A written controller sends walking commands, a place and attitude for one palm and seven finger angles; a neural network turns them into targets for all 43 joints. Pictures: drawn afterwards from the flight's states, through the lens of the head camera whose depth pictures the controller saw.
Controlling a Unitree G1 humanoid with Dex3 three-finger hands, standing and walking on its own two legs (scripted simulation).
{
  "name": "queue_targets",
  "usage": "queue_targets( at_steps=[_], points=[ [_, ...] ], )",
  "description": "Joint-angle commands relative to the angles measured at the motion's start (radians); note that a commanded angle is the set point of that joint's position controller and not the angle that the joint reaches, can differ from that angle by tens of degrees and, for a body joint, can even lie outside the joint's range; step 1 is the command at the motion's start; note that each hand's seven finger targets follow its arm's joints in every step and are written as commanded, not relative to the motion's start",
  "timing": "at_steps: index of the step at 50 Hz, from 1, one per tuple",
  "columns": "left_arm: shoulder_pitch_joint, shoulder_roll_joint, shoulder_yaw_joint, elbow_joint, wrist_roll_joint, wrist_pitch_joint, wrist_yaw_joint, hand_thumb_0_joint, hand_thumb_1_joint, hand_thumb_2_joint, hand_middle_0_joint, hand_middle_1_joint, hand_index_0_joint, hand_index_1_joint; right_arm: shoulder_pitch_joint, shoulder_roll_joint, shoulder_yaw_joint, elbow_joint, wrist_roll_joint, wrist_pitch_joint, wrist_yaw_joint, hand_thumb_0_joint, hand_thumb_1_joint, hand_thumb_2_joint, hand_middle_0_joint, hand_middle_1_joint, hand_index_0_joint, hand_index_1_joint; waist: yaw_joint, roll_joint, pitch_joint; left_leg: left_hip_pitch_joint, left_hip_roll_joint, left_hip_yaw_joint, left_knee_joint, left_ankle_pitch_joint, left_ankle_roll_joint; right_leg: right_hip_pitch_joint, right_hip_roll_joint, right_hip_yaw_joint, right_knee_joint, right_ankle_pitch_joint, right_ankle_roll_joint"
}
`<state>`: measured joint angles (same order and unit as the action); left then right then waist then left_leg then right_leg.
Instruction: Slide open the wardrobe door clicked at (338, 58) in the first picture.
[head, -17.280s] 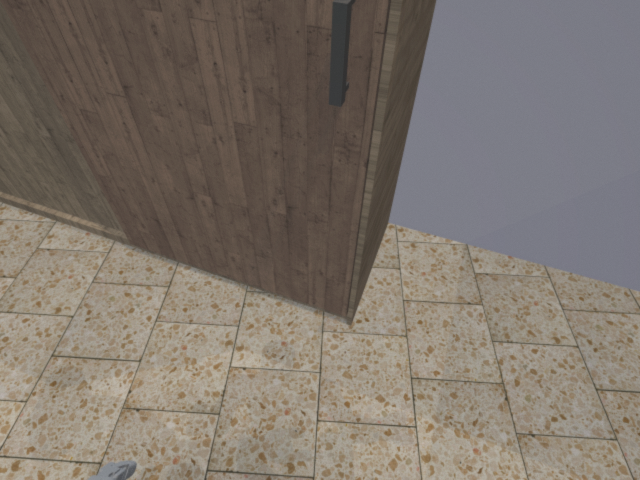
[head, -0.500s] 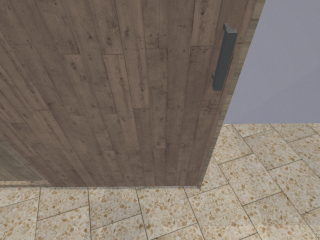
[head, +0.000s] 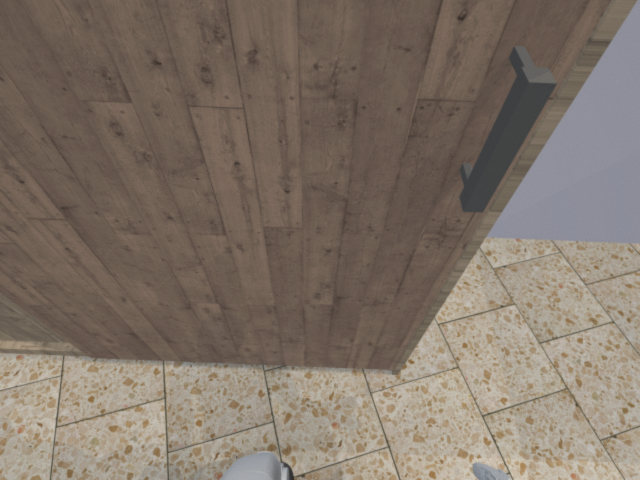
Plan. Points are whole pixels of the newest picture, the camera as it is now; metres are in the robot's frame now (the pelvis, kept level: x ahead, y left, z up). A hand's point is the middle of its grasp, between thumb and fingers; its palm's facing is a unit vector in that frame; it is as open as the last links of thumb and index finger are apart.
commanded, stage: come to a stop and stand still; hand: right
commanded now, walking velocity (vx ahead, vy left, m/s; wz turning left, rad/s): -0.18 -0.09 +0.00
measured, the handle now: (494, 136) +0.44 -0.14 +0.20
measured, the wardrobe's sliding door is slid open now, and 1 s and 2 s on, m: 0.00 0.00 0.00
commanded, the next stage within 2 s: look again from close up in 1.90 s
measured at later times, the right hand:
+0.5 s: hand out of the picture -0.02 -0.28 -0.16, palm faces +0.05 +0.95 -0.30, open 7.3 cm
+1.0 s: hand out of the picture -0.08 -0.29 -0.15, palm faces +0.00 +0.98 -0.20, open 7.3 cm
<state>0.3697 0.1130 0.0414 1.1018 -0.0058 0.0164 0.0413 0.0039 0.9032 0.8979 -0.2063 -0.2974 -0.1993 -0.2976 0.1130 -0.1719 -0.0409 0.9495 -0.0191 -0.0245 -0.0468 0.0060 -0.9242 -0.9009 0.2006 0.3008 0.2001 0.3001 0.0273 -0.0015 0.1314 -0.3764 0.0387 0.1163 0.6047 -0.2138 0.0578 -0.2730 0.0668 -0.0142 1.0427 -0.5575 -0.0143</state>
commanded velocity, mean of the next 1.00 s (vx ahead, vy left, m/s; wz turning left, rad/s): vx -0.01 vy -0.01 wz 0.00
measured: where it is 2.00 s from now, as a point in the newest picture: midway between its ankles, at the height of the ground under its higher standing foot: outside the picture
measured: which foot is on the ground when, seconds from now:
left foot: down 0.00-0.26, up 0.28-0.44, down 0.46-0.70, up 0.72-0.84, down 0.86-1.00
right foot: up 0.00-0.24, down 0.26-1.00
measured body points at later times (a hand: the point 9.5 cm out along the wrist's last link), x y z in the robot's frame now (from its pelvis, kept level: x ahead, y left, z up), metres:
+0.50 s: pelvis -0.06 -0.08 -0.01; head -0.08 -0.05 +0.44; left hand +0.05 +0.15 -0.15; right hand -0.02 -0.33 -0.14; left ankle +0.00 +0.04 -0.73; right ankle -0.02 -0.15 -0.73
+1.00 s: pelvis -0.10 -0.12 +0.01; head -0.11 -0.11 +0.46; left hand -0.11 +0.11 -0.15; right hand -0.08 -0.34 -0.14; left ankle -0.07 +0.01 -0.72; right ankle -0.02 -0.15 -0.72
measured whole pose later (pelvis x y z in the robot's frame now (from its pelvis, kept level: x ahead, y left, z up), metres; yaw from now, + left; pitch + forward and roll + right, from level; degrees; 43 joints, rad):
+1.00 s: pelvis -0.10 -0.12 +0.01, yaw +2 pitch -2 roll +1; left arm 0.34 0.18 0.02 1.01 0.02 0.02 0.01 0.01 0.91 0.90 -0.20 -0.30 -0.20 -0.30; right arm 0.35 -0.13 -0.01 0.99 -0.02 0.02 -0.03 0.01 -0.92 -0.90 0.20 0.30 0.20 0.30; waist 0.02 -0.04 0.00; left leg -0.24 0.00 0.00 0.47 -0.25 0.03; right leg -0.27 0.06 -0.14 0.38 -0.12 -0.10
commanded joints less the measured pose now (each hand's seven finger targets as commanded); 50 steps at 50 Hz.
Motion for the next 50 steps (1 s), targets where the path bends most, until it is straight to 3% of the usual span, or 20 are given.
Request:
queue_targets(
  at_steps=[1,9,10,11,12,13,14,15,16,18,21,24,27,30,33,36,41,45,47,50],
  points=[
    [0.052,0.046,0.021,-0.059,0.012,0.019,-0.005,0.000,0.900,0.900,-0.200,-0.300,-0.200,-0.300,0.093,-0.117,-0.032,-0.022,-0.003,0.021,-0.016,0.000,-0.900,-0.900,0.200,0.300,0.200,0.300,-0.018,0.102,-0.144,0.083,0.312,-0.222,-0.216,0.660,0.189,-0.111,-0.077,0.056,0.176,0.015,0.031],
    [0.012,0.060,0.016,-0.105,0.019,0.007,-0.023,0.000,0.900,0.900,-0.200,-0.300,-0.200,-0.300,0.097,-0.169,-0.054,-0.062,-0.019,0.042,0.007,0.000,-0.900,-0.900,0.200,0.300,0.200,0.300,-0.020,0.182,-0.189,0.038,0.223,-0.243,-0.242,0.099,0.119,0.000,-0.063,-0.057,-0.281,0.148,0.045],
    [0.001,0.171,0.046,-0.182,0.005,-0.005,-0.021,0.000,0.900,0.900,-0.200,-0.300,-0.200,-0.300,0.101,-0.223,-0.046,-0.079,-0.015,0.037,-0.035,0.000,-0.900,-0.900,0.200,0.300,0.200,0.300,0.026,-0.059,-0.434,0.277,0.279,-0.348,-0.140,0.461,0.099,0.038,-0.054,-0.095,-0.382,0.115,0.069],
    [-0.034,0.131,0.031,-0.219,0.003,-0.012,-0.020,0.000,0.900,0.900,-0.200,-0.300,-0.200,-0.300,0.081,-0.222,-0.039,-0.095,0.000,0.041,-0.035,0.000,-0.900,-0.900,0.200,0.300,0.200,0.300,0.025,-0.073,-0.394,0.260,0.258,-0.273,-0.062,0.420,0.087,0.067,-0.063,-0.091,-0.525,0.233,0.065],
    [-0.048,0.142,0.029,-0.246,0.015,-0.027,-0.017,0.000,0.900,0.900,-0.200,-0.300,-0.200,-0.300,0.118,-0.156,-0.029,-0.099,0.004,0.049,-0.031,0.000,-0.900,-0.900,0.200,0.300,0.200,0.300,0.009,-0.175,-0.373,0.168,0.166,-0.183,0.036,0.173,0.039,0.111,-0.123,-0.022,-0.657,0.315,0.042],
    [-0.082,0.228,0.045,-0.271,0.028,-0.024,-0.013,0.000,0.900,0.900,-0.200,-0.300,-0.200,-0.300,0.123,-0.104,-0.019,-0.099,0.006,0.060,-0.018,0.000,-0.900,-0.900,0.200,0.300,0.200,0.300,0.000,-0.339,-0.276,0.004,0.037,-0.057,0.100,-0.136,-0.035,0.078,-0.284,0.175,-0.700,0.442,-0.022],
    [-0.137,0.255,0.052,-0.304,0.038,-0.006,-0.009,0.000,0.900,0.900,-0.200,-0.300,-0.200,-0.300,0.119,-0.093,-0.015,-0.099,0.001,0.074,-0.009,0.000,-0.900,-0.900,0.200,0.300,0.200,0.300,-0.017,-0.304,-0.146,-0.061,-0.023,-0.063,0.200,-0.271,-0.049,-0.033,-0.358,0.221,-0.704,0.518,-0.102],
    [-0.171,0.241,0.049,-0.327,0.040,0.001,-0.010,0.000,0.900,0.900,-0.200,-0.300,-0.200,-0.300,0.125,-0.087,-0.022,-0.096,-0.004,0.089,-0.001,0.000,-0.900,-0.900,0.200,0.300,0.200,0.300,-0.025,-0.205,-0.076,-0.056,-0.036,-0.093,0.287,-0.251,-0.037,-0.133,-0.348,0.190,-0.743,0.359,-0.131],
    [-0.204,0.227,0.041,-0.338,0.041,0.002,-0.009,0.000,0.900,0.900,-0.200,-0.300,-0.200,-0.300,0.131,-0.085,-0.021,-0.089,-0.010,0.092,0.005,0.000,-0.900,-0.900,0.200,0.300,0.200,0.300,-0.039,-0.211,-0.030,-0.040,-0.036,-0.113,0.318,-0.228,-0.036,-0.216,-0.313,0.173,-0.761,0.255,-0.127],
    [-0.224,0.223,0.035,-0.345,0.043,0.005,-0.020,0.000,0.900,0.900,-0.200,-0.300,-0.200,-0.300,0.168,-0.074,-0.018,-0.086,-0.008,0.077,0.016,0.000,-0.900,-0.900,0.200,0.300,0.200,0.300,-0.052,-0.081,0.036,0.007,-0.039,-0.109,0.271,-0.163,-0.045,-0.276,-0.291,0.162,-0.744,0.173,-0.132],
    [-0.191,0.217,0.029,-0.339,0.037,-0.001,-0.021,0.000,0.900,0.900,-0.200,-0.300,-0.200,-0.300,0.255,-0.071,-0.010,-0.071,-0.010,0.053,0.021,0.000,-0.900,-0.900,0.200,0.300,0.200,0.300,-0.073,-0.007,0.028,0.094,-0.032,-0.097,-0.013,-0.072,-0.041,-0.228,-0.243,0.140,-0.687,0.058,-0.094],
    [-0.111,0.175,0.016,-0.333,0.021,0.001,-0.024,0.000,0.900,0.900,-0.200,-0.300,-0.200,-0.300,0.217,-0.136,-0.007,-0.107,-0.013,0.030,0.017,0.000,-0.900,-0.900,0.200,0.300,0.200,0.300,-0.006,0.080,-0.001,-0.074,0.101,-0.375,-0.244,-0.336,0.055,-0.094,-0.102,0.059,-0.566,0.068,-0.032],
    [0.000,0.171,0.025,-0.283,0.024,0.010,-0.025,0.000,0.900,0.900,-0.200,-0.300,-0.200,-0.300,0.123,-0.165,-0.022,-0.137,-0.011,0.027,0.008,0.000,-0.900,-0.900,0.200,0.300,0.200,0.300,0.045,0.244,-0.105,-0.230,0.141,-0.386,-0.347,-0.504,0.074,0.132,-0.062,-0.003,-0.399,0.150,-0.016],
    [0.065,0.144,0.014,-0.243,0.025,-0.002,-0.029,0.000,0.900,0.900,-0.200,-0.300,-0.200,-0.300,0.103,-0.149,-0.022,-0.141,-0.009,0.033,0.002,0.000,-0.900,-0.900,0.200,0.300,0.200,0.300,0.058,0.152,-0.118,-0.237,0.107,-0.308,-0.274,-0.413,0.047,0.187,-0.076,0.015,-0.509,0.187,-0.020],
    [-0.037,0.197,0.019,-0.259,0.035,-0.027,-0.024,0.000,0.900,0.900,-0.200,-0.300,-0.200,-0.300,0.210,-0.104,-0.012,-0.104,0.000,0.037,0.009,0.000,-0.900,-0.900,0.200,0.300,0.200,0.300,-0.017,-0.146,-0.081,-0.034,-0.037,-0.138,-0.009,-0.180,-0.022,-0.080,-0.256,0.270,-0.843,-0.065,-0.073],
    [-0.101,0.208,0.018,-0.256,0.030,-0.024,-0.017,0.000,0.900,0.900,-0.200,-0.300,-0.200,-0.300,0.285,-0.075,-0.009,-0.055,-0.011,0.053,0.014,0.000,-0.900,-0.900,0.200,0.300,0.200,0.300,-0.065,-0.096,-0.069,0.074,-0.039,-0.132,0.123,-0.146,-0.019,-0.200,-0.276,0.273,-0.886,-0.070,-0.100],
    [-0.050,0.199,0.013,-0.202,0.030,-0.022,-0.013,0.000,0.900,0.900,-0.200,-0.300,-0.200,-0.300,0.288,-0.051,-0.003,-0.023,-0.007,0.050,0.018,0.000,-0.900,-0.900,0.200,0.300,0.200,0.300,-0.050,-0.040,-0.049,0.087,-0.031,-0.111,-0.015,-0.171,-0.015,-0.121,-0.271,0.254,-0.882,-0.029,-0.099],
    [-0.024,0.184,0.009,-0.167,0.026,-0.021,-0.017,0.000,0.900,0.900,-0.200,-0.300,-0.200,-0.300,0.342,-0.054,0.001,0.017,-0.005,0.041,0.009,0.000,-0.900,-0.900,0.200,0.300,0.200,0.300,-0.044,-0.059,-0.048,0.154,-0.013,-0.149,-0.190,-0.135,0.025,-0.075,-0.207,0.191,-0.904,0.041,-0.002],
    [-0.018,0.179,0.007,-0.155,0.025,-0.023,-0.017,0.000,0.900,0.900,-0.200,-0.300,-0.200,-0.300,0.323,-0.053,0.005,0.021,-0.004,0.023,0.008,0.000,-0.900,-0.900,0.200,0.300,0.200,0.300,-0.030,0.036,-0.076,0.126,0.011,-0.195,-0.222,-0.161,0.036,-0.027,-0.190,0.155,-0.858,0.093,-0.010],
    [0.002,0.162,-0.002,-0.137,0.023,-0.023,-0.019,0.000,0.900,0.900,-0.200,-0.300,-0.200,-0.300,0.292,-0.057,0.014,0.013,-0.002,0.015,0.008,0.000,-0.900,-0.900,0.200,0.300,0.200,0.300,-0.003,0.034,-0.069,0.016,0.040,-0.242,-0.267,-0.235,0.038,0.055,-0.170,0.116,-0.805,0.141,-0.016]
  ],
)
